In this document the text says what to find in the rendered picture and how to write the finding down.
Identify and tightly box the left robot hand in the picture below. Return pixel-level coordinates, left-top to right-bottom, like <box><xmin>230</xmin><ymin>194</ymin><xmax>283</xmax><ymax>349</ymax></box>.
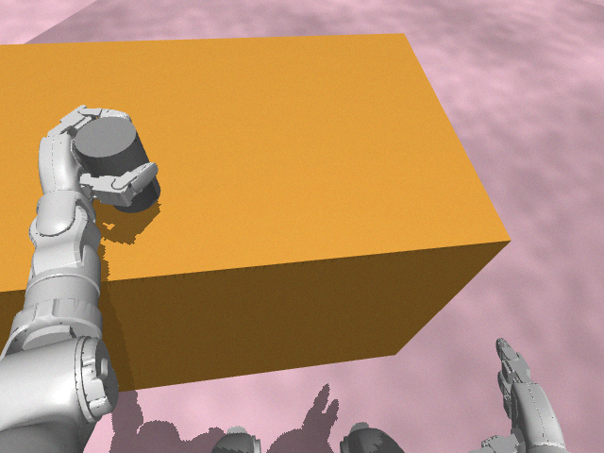
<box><xmin>39</xmin><ymin>105</ymin><xmax>159</xmax><ymax>207</ymax></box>

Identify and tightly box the can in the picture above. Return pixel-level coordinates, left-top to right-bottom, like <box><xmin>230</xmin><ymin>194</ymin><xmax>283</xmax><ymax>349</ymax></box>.
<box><xmin>75</xmin><ymin>117</ymin><xmax>160</xmax><ymax>213</ymax></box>

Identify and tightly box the left robot arm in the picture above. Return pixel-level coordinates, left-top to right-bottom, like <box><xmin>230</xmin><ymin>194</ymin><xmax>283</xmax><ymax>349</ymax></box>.
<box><xmin>0</xmin><ymin>190</ymin><xmax>119</xmax><ymax>453</ymax></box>

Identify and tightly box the right robot hand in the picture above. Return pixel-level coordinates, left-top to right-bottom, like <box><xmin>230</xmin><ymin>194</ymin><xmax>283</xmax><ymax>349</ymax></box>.
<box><xmin>469</xmin><ymin>338</ymin><xmax>566</xmax><ymax>453</ymax></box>

